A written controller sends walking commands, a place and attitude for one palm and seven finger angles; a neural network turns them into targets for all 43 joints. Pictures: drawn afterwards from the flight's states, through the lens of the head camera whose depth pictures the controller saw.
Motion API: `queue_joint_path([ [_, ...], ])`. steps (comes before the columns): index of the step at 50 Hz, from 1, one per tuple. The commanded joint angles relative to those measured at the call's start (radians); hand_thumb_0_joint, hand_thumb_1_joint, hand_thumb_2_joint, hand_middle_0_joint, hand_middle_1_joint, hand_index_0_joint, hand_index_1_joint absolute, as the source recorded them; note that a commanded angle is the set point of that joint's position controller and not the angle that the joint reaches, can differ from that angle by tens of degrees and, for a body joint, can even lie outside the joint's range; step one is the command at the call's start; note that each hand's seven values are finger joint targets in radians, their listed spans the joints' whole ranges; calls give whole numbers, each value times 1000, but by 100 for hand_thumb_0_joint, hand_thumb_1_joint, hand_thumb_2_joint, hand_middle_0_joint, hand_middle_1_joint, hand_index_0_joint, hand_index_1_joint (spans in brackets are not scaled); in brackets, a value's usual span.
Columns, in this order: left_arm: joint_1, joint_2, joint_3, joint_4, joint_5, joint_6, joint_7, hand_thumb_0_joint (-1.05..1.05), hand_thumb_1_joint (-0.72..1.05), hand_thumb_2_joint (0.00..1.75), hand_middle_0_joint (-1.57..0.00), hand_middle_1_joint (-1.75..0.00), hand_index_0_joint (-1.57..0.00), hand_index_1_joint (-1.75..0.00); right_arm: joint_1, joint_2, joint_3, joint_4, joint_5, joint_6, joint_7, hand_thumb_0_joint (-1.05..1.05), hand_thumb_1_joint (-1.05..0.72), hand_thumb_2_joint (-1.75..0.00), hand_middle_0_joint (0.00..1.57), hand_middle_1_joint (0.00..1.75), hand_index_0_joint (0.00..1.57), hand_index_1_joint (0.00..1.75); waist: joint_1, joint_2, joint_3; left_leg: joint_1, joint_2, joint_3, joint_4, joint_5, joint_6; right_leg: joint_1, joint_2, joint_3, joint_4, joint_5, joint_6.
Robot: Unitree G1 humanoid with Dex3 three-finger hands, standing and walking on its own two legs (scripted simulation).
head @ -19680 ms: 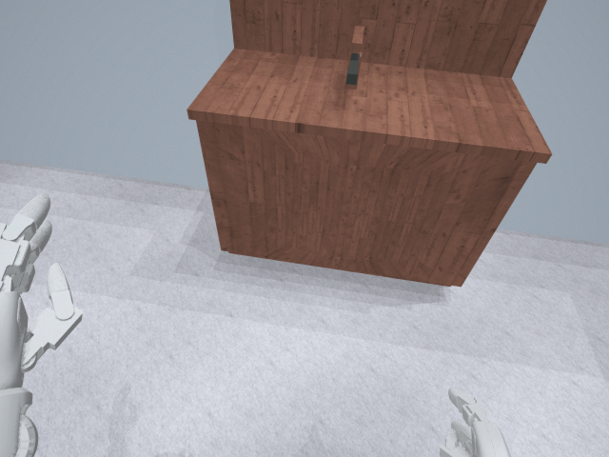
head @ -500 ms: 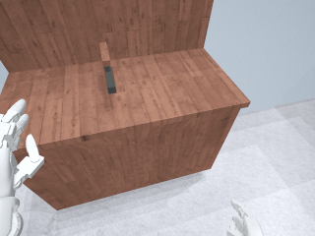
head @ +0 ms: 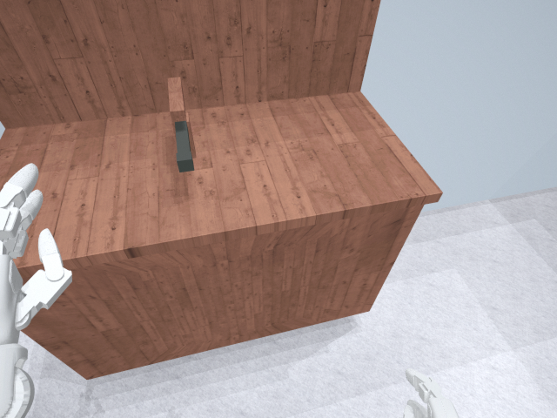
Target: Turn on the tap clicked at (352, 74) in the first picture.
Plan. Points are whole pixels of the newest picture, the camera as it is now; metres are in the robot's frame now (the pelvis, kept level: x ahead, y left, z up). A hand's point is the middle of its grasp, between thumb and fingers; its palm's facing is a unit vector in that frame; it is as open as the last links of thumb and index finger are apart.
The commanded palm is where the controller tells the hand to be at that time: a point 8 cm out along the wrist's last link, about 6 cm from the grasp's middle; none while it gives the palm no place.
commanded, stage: shuffle to correct the standing spot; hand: left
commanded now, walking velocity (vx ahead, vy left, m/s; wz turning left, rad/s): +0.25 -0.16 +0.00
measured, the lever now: (185, 162) +0.54 +0.23 +0.05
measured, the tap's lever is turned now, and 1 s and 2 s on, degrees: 0 0 0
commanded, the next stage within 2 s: come to a stop and stand still in 0.82 s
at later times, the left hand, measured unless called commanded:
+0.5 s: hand (173, 191) +0.32 +0.16 +0.19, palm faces +0.35 -0.78 -0.53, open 7.4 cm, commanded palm +0.27 +0.20 +0.19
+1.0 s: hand (267, 153) +0.40 +0.06 +0.20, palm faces +0.42 -0.77 -0.47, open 7.4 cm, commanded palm +0.35 +0.09 +0.19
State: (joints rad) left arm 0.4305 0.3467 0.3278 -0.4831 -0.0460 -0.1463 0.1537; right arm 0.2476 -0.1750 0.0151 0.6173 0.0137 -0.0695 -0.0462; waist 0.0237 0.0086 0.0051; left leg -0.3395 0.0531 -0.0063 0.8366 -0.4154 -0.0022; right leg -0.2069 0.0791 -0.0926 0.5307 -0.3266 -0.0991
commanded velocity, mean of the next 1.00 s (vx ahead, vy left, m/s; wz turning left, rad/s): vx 0.16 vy -0.07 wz -0.02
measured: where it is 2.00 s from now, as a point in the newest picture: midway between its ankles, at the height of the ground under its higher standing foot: outside the picture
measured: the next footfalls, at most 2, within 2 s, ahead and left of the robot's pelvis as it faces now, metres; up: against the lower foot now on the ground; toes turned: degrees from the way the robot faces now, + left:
left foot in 0.20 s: +0.15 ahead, +0.12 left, +0.00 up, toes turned +7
right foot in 0.52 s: +0.22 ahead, -0.22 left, +0.00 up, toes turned -9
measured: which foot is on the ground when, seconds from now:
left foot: up 0.00-0.18, down 0.20-0.52, up 0.54-0.72, down 0.74-1.00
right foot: down 0.00-0.22, up 0.24-0.50, down 0.52-0.74, up 0.76-0.98, down 1.00-1.00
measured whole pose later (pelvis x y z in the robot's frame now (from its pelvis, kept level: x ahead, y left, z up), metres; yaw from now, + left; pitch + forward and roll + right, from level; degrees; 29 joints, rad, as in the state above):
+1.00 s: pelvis +0.18 -0.19 -0.01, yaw -2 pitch -1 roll +0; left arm 0.47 0.44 0.44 -0.56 -0.04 -0.19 0.16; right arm 0.24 -0.17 0.01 0.56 0.01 -0.10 -0.03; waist 0.01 0.02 0.03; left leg -0.27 0.15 0.06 0.67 -0.37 -0.06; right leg -0.35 -0.02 -0.11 0.59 -0.23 -0.01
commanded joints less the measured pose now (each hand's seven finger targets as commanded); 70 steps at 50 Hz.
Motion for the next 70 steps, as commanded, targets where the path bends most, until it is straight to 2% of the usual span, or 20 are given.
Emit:
queue_joint_path([
  [1, -93, 194, 119, -197, -6, -79, 15, 0, 90, 90, -20, -30, -20, -30, -124, -115, -39, -167, 10, -46, 4, 0, -90, -90, 20, 30, 20, 30, 4, -21, -9, -413, 29, -9, 266, -84, -3, 286, -399, 492, -186, 400, -224],
  [8, -115, 212, 139, -304, -26, -83, 11, 0, 90, 90, -20, -30, -20, -30, -122, -108, -45, -186, -22, -49, -12, 0, -90, -90, 20, 30, 20, 30, -11, -26, -103, 190, -46, 207, -285, 297, 15, 6, -194, 117, 58, 409, -68],
  [9, -120, 218, 147, -345, -33, -89, 9, 0, 90, 90, -20, -30, -20, -30, -100, -129, -62, -189, -17, -54, -17, 0, -90, -90, 20, 30, 20, 30, -28, 49, -171, 404, 5, 129, -338, 350, 49, -100, -154, 106, 251, 390, -21],
  [11, -97, 225, 166, -351, -41, -113, 12, 0, 90, 90, -20, -30, -20, -30, -117, -145, -61, -202, -16, -55, -13, 0, -90, -90, 20, 30, 20, 30, -32, 333, -219, 633, 409, -482, -468, 457, 229, -454, -6, 114, 728, -208, 72],
  [12, -117, 255, 183, -338, -35, -116, 1, 0, 90, 90, -20, -30, -20, -30, -136, -137, -49, -202, -17, -57, -3, 0, -90, -90, 20, 30, 20, 30, -25, 191, -158, 517, 439, -528, -511, 420, 281, -496, -18, 198, 848, -175, 70],
  [18, -5, 216, 208, -369, -14, -94, -28, 0, 90, 90, -20, -30, -20, -30, -141, -139, -73, -182, -7, -61, 24, 0, -90, -90, 20, 30, 20, 30, 13, 234, -60, 99, 286, -2, -487, 314, 158, -334, -174, 109, 512, 23, 73],
  [21, 98, 204, 231, -273, -23, -82, -22, 0, 90, 90, -20, -30, -20, -30, -104, -142, -67, -204, 5, -76, 25, 0, -90, -90, 20, 30, 20, 30, 1, 229, -68, 2, 253, 80, -462, 218, 112, -106, -123, -12, 225, 101, 96],
  [24, -6, 200, 215, -212, -13, -75, -9, 0, 90, 90, -20, -30, -20, -30, -102, -124, -60, -201, 11, -76, 16, 0, -90, -90, 20, 30, 20, 30, 7, 48, -103, -93, 178, 159, -202, -23, 51, 115, -75, -78, 22, 101, 108],
  [25, -45, 228, 219, -190, -5, -67, 2, 0, 90, 90, -20, -30, -20, -30, -83, -104, -58, -192, 15, -75, 11, 0, -90, -90, 20, 30, 20, 30, 11, -175, -124, -138, 68, 202, 72, -127, 17, 127, -152, 93, -94, -10, 60],
  [26, -40, 245, 210, -165, -3, -49, 15, 0, 90, 90, -20, -30, -20, -30, -95, -81, -46, -205, 19, -75, 0, 0, -90, -90, 20, 30, 20, 30, 6, -400, -104, -303, -22, 173, 286, -197, -9, 154, -346, 473, -205, 14, -53],
  [27, -91, 274, 219, -201, -4, -51, 16, 0, 90, 90, -20, -30, -20, -30, -125, -99, -39, -209, 20, -84, -2, 0, -90, -90, 20, 30, 20, 30, 21, -387, -109, -327, 8, 70, 416, -233, -5, 112, -445, 573, -259, 1, -116],
  [35, -121, 225, 163, -389, -10, -71, 31, 0, 90, 90, -20, -30, -20, -30, -142, -108, -32, -153, -11, -55, -9, 0, -90, -90, 20, 30, 20, 30, -32, -21, -146, 183, -35, 146, -266, 120, -6, -147, -255, 126, -21, -107, -41],
  [36, -89, 225, 164, -414, -16, -79, 33, 0, 90, 90, -20, -30, -20, -30, -142, -131, -46, -163, -9, -61, -19, 0, -90, -90, 20, 30, 20, 30, -39, 130, -133, 270, 20, 47, -382, 108, 17, -213, -204, 94, 142, -91, -3],
  [37, -86, 200, 158, -458, -9, -95, 34, 0, 90, 90, -20, -30, -20, -30, -140, -159, -57, -184, -11, -59, -12, 0, -90, -90, 20, 30, 20, 30, -26, 401, -118, 343, 227, -308, -514, 71, 93, -391, -96, 18, 368, -210, 59],
  [38, -94, 221, 159, -457, 7, -110, 35, 0, 90, 90, -20, -30, -20, -30, -137, -132, -47, -186, -11, -65, -3, 0, -90, -90, 20, 30, 20, 30, -39, 408, -57, 312, 349, -505, -594, 137, 183, -467, -70, 59, 537, -239, 66],
  [48, 18, 169, 156, -155, -1, -62, 14, 0, 90, 90, -20, -30, -20, -30, -81, -135, -55, -166, 8, -61, 8, 0, -90, -90, 20, 30, 20, 30, -10, 100, -102, 24, 127, 87, -188, 246, 50, 86, -74, -36, -93, 140, 96],
  [50, -42, 228, 172, -136, 9, -50, 20, 0, 90, 90, -20, -30, -20, -30, -91, -110, -47, -180, 3, -65, 7, 0, -90, -90, 20, 30, 20, 30, -14, -302, -127, -238, -43, 103, 201, -99, -13, 201, -406, 468, -202, 383, -40],
  [57, -13, 251, 194, -264, 2, -88, 38, 0, 90, 90, -20, -30, -20, -30, -157, -105, -20, -159, -1, -62, -16, 0, -90, -90, 20, 30, 20, 30, -8, -142, -102, -85, -3, 13, 95, 16, -30, 66, -403, 244, -147, 548, -27],
  [66, 86, 220, 197, -259, -8, -57, 60, 0, 90, 90, -20, -30, -20, -30, -107, -120, -51, -172, -2, -49, -10, 0, -90, -90, 20, 30, 20, 30, -5, -128, -159, 35, -30, 51, -231, 97, -16, 95, -437, 288, -147, 433, -20],
  [70, 74, 210, 172, -256, 3, -48, 58, 0, 90, 90, -20, -30, -20, -30, -100, -143, -62, -185, 1, -44, -17, 0, -90, -90, 20, 30, 20, 30, -9, -65, -166, 122, 28, 9, -404, 271, 16, 52, -292, 185, -93, 272, 60],
])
